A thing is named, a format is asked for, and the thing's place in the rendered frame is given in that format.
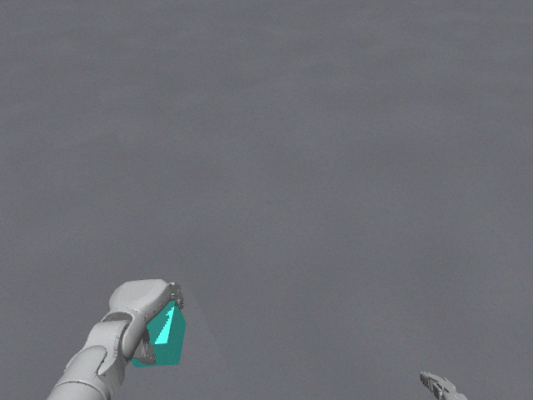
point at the cube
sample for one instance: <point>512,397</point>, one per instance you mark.
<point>166,332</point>

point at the right robot hand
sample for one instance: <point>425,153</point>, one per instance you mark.
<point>442,388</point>

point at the left robot arm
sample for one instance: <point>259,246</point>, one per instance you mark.
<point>98,370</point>

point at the left robot hand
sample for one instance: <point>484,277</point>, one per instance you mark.
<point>148,298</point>

